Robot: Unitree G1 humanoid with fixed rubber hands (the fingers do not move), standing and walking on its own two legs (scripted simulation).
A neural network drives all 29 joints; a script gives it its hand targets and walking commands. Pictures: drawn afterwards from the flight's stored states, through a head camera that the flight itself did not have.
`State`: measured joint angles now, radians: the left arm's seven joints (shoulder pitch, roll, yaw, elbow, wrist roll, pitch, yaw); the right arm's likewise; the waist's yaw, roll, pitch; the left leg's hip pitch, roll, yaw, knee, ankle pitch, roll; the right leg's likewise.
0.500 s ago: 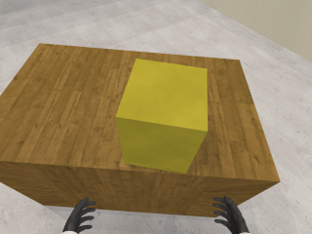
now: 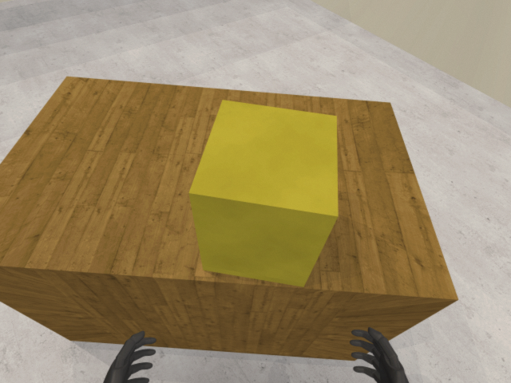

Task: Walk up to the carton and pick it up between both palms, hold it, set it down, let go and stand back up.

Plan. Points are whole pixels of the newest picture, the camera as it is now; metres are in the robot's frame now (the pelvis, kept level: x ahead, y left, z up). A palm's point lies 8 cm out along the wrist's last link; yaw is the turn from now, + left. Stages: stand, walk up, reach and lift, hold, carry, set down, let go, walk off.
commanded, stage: let go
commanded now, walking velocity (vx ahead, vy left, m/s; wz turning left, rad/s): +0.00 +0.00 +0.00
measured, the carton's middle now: (265, 198) +0.43 -0.03 +0.01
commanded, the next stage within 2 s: stand in 0.04 s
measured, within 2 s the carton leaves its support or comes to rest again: neither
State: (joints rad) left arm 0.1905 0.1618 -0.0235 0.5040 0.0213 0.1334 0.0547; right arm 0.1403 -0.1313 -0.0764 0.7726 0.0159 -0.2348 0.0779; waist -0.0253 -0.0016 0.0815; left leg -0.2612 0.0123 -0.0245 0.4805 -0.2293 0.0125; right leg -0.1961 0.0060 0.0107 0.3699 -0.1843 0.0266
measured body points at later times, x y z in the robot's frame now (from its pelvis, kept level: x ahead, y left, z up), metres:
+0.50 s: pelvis +0.02 -0.01 +0.00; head -0.01 -0.01 +0.45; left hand +0.13 +0.23 -0.12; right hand +0.16 -0.28 -0.10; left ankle +0.01 +0.11 -0.74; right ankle +0.01 -0.14 -0.74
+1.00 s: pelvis +0.01 -0.01 +0.00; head +0.00 -0.01 +0.45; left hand +0.11 +0.23 -0.13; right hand +0.14 -0.28 -0.12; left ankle +0.01 +0.11 -0.74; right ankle +0.01 -0.14 -0.74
